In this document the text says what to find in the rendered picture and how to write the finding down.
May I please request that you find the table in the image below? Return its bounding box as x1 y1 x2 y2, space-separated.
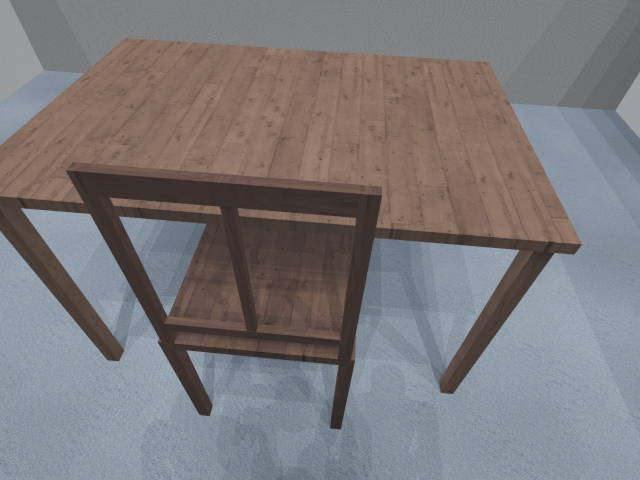
0 38 582 394

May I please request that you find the chair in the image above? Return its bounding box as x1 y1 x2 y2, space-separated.
66 162 382 429

